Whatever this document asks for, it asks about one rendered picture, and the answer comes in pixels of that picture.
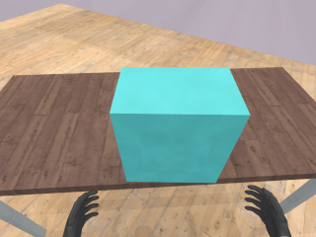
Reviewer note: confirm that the robot left hand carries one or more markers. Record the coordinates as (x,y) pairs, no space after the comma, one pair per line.
(77,218)

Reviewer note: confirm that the table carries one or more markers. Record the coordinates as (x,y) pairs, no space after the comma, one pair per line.
(57,136)

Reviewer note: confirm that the carton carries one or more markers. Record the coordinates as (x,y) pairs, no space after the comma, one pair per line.
(176,124)

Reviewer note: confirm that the robot right hand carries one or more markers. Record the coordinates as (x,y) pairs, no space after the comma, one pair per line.
(269,211)

